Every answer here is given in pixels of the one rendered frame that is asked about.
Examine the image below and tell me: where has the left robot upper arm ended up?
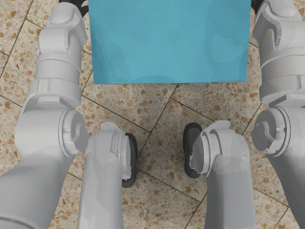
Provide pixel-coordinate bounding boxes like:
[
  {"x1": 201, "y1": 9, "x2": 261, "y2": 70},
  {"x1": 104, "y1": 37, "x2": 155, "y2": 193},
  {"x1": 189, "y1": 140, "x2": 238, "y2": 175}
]
[{"x1": 0, "y1": 108, "x2": 90, "y2": 229}]

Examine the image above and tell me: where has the robot left hand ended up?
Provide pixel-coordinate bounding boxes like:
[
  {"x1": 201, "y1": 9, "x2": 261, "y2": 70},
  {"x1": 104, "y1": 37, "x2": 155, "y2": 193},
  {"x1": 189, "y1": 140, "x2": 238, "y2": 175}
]
[{"x1": 58, "y1": 0, "x2": 89, "y2": 17}]

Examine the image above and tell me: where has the robot right hand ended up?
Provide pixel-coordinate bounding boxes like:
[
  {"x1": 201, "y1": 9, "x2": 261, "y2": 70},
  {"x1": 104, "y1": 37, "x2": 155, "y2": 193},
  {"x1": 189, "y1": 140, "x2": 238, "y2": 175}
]
[{"x1": 251, "y1": 0, "x2": 264, "y2": 15}]

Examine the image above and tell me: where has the left robot thigh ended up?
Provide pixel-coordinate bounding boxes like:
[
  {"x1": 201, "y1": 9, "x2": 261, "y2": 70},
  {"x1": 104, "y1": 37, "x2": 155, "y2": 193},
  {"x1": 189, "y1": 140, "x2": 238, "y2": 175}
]
[{"x1": 76, "y1": 130, "x2": 131, "y2": 229}]

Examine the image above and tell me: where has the left robot forearm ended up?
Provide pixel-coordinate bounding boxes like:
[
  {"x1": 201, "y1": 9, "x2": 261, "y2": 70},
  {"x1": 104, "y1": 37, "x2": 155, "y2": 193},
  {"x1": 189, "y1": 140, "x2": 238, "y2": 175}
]
[{"x1": 14, "y1": 2, "x2": 88, "y2": 150}]

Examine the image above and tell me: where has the right robot upper arm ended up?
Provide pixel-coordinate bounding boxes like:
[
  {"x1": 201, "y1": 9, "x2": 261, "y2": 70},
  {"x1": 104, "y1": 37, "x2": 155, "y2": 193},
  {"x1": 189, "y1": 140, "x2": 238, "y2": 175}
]
[{"x1": 251, "y1": 105, "x2": 305, "y2": 229}]

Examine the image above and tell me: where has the right robot forearm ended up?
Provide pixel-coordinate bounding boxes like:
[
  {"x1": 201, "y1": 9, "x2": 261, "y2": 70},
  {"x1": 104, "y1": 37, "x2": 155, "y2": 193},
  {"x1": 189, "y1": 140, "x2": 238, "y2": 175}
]
[{"x1": 252, "y1": 0, "x2": 305, "y2": 108}]

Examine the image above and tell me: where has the carton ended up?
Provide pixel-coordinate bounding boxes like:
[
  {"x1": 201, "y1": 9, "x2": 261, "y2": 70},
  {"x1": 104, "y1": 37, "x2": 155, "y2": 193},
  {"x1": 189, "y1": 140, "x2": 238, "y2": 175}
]
[{"x1": 88, "y1": 0, "x2": 252, "y2": 85}]

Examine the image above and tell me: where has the right robot shin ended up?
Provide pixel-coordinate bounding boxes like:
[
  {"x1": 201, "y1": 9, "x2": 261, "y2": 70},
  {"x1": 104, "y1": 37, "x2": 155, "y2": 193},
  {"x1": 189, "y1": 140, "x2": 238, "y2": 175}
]
[{"x1": 189, "y1": 120, "x2": 250, "y2": 175}]

